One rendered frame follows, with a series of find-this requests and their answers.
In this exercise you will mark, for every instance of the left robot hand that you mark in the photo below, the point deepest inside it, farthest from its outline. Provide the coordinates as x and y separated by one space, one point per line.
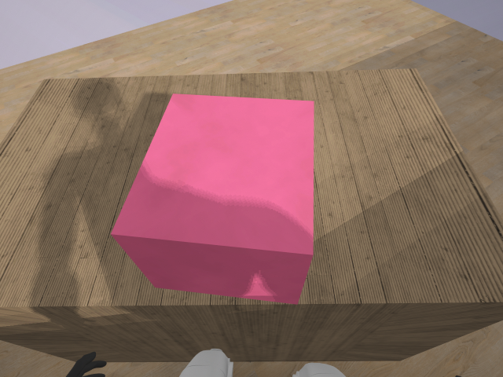
84 365

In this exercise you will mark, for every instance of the pedestal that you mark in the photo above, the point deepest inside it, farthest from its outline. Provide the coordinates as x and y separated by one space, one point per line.
408 245

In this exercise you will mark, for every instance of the robot left thigh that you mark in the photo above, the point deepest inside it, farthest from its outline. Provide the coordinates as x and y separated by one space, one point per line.
209 363

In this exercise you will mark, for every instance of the carton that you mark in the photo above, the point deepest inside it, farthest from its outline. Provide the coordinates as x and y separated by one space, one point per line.
223 203

